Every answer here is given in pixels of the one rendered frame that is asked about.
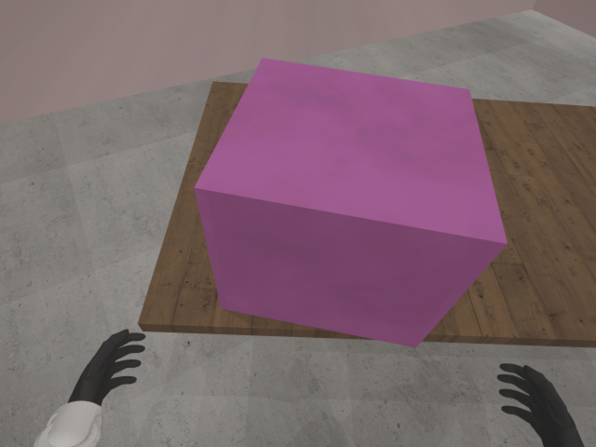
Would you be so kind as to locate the left robot hand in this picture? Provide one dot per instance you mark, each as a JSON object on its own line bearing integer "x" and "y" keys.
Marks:
{"x": 95, "y": 381}

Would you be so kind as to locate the left robot forearm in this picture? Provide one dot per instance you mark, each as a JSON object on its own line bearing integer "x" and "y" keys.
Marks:
{"x": 74, "y": 424}

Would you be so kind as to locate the right robot hand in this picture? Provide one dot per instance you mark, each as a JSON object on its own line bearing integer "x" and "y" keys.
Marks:
{"x": 548, "y": 416}

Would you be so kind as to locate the carton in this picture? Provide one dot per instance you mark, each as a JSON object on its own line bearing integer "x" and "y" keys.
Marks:
{"x": 349, "y": 202}

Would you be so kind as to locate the table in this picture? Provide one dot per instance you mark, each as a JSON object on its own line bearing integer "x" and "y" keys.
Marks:
{"x": 539, "y": 290}

